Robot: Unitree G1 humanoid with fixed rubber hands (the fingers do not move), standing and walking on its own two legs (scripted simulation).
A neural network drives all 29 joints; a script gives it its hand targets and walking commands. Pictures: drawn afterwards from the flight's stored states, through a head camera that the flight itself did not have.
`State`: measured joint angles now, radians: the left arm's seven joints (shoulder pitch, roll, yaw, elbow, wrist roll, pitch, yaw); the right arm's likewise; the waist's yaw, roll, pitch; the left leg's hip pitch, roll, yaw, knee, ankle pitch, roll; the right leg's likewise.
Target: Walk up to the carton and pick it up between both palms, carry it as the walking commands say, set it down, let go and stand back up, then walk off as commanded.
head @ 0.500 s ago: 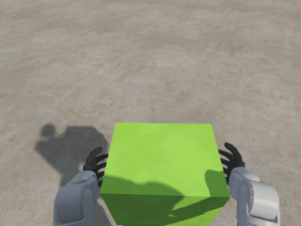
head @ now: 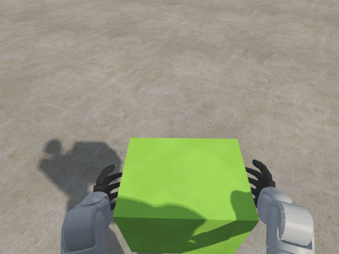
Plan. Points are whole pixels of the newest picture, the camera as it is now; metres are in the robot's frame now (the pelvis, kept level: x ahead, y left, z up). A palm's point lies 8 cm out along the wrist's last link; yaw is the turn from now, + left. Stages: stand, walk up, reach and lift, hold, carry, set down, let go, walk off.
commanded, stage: carry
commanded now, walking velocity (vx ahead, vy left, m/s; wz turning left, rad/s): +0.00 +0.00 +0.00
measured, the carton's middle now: (182, 197) +0.28 -0.01 +0.01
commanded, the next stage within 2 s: none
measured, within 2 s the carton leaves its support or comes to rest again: neither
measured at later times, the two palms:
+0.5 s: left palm (104, 200) +0.24 +0.16 +0.07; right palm (265, 195) +0.25 -0.18 +0.07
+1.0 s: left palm (111, 201) +0.24 +0.15 +0.06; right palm (269, 196) +0.25 -0.19 +0.06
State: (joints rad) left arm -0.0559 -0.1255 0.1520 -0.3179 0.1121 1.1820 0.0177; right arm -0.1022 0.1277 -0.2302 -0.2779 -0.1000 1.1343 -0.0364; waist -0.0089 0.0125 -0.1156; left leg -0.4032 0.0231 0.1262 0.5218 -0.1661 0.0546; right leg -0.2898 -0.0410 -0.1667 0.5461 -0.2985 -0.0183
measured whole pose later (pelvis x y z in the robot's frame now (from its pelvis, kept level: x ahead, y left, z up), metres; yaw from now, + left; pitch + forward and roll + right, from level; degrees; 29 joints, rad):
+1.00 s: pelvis +0.00 -0.02 +0.00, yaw +0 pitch +2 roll +0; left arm -0.04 -0.12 0.15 -0.26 0.11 1.08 0.01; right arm -0.09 0.13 -0.22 -0.24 -0.11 1.05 -0.03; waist -0.01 0.02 -0.09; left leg -0.40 0.04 0.12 0.52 -0.16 0.03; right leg -0.29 -0.03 -0.17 0.55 -0.30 -0.04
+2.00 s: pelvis +0.00 -0.02 +0.00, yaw +0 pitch +2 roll +0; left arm -0.04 -0.12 0.15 -0.22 0.13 1.03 0.00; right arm -0.08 0.13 -0.22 -0.20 -0.12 1.00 -0.02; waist -0.01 0.02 -0.09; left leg -0.41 0.05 0.11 0.53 -0.16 0.02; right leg -0.29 -0.01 -0.17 0.56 -0.31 -0.05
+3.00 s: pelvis +0.00 +0.05 +0.00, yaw +1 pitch +3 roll -1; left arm -0.07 -0.11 0.15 -0.29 0.12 1.13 0.01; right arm -0.11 0.13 -0.21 -0.25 -0.12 1.08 -0.02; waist 0.00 0.01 -0.10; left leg -0.40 -0.01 0.14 0.50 -0.17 0.08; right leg -0.30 -0.11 -0.15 0.53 -0.27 0.04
